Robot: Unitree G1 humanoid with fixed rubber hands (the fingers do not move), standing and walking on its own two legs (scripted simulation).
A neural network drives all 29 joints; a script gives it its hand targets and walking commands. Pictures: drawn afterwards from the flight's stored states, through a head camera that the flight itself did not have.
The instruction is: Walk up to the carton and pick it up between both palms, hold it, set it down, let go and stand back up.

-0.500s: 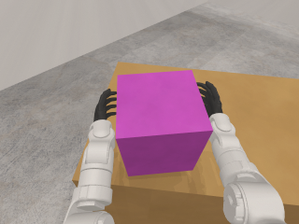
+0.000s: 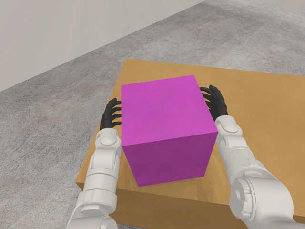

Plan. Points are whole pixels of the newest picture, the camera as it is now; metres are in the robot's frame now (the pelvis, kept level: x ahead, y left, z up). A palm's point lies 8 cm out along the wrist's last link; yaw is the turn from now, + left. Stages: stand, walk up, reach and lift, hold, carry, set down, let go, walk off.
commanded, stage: set down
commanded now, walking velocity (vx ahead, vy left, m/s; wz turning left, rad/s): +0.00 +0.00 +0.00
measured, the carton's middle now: (164, 133) +0.39 +0.02 +0.01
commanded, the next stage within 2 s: none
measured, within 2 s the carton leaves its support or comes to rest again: rests again in 0.54 s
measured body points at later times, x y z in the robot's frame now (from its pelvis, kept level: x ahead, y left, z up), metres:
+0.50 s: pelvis +0.02 -0.02 +0.00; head +0.08 -0.03 +0.45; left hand +0.38 +0.16 +0.05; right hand +0.47 -0.13 +0.07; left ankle -0.05 +0.14 -0.74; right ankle -0.01 -0.12 -0.75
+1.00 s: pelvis +0.03 -0.03 +0.00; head +0.08 -0.05 +0.45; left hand +0.38 +0.16 +0.05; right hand +0.47 -0.14 +0.06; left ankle -0.05 +0.13 -0.73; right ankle -0.01 -0.12 -0.75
